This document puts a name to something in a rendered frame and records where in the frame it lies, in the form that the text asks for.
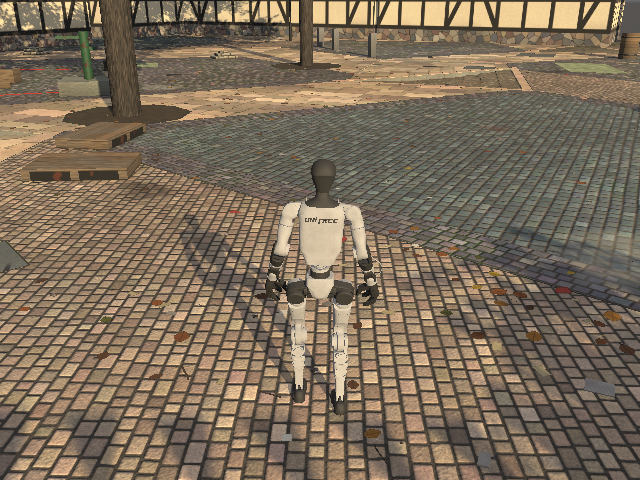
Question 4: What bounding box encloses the left robot upper arm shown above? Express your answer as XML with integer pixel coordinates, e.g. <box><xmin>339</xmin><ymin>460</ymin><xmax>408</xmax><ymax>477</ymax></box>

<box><xmin>274</xmin><ymin>201</ymin><xmax>302</xmax><ymax>257</ymax></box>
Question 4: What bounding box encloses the right robot forearm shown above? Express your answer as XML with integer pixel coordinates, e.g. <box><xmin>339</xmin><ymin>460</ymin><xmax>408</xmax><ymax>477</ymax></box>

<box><xmin>358</xmin><ymin>245</ymin><xmax>377</xmax><ymax>286</ymax></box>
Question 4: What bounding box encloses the left robot forearm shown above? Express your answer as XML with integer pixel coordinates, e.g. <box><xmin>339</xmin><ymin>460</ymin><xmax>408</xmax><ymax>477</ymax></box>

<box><xmin>267</xmin><ymin>241</ymin><xmax>285</xmax><ymax>281</ymax></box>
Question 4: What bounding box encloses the robot left thigh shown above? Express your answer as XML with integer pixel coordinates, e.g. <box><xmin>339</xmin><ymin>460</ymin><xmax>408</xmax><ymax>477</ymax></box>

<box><xmin>286</xmin><ymin>278</ymin><xmax>307</xmax><ymax>345</ymax></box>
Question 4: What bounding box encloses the robot left shin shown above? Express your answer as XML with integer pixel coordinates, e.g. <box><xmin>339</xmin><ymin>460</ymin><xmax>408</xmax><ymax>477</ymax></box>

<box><xmin>291</xmin><ymin>327</ymin><xmax>305</xmax><ymax>390</ymax></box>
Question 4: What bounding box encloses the right robot upper arm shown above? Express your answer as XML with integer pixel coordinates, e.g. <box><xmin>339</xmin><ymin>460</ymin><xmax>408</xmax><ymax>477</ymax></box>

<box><xmin>343</xmin><ymin>203</ymin><xmax>368</xmax><ymax>260</ymax></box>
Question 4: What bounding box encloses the right robot hand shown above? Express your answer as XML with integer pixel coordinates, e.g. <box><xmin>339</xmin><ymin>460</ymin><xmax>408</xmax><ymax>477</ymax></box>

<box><xmin>356</xmin><ymin>283</ymin><xmax>379</xmax><ymax>306</ymax></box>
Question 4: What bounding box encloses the left robot hand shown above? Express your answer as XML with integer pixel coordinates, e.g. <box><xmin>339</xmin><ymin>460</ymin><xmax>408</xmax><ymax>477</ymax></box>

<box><xmin>265</xmin><ymin>278</ymin><xmax>287</xmax><ymax>301</ymax></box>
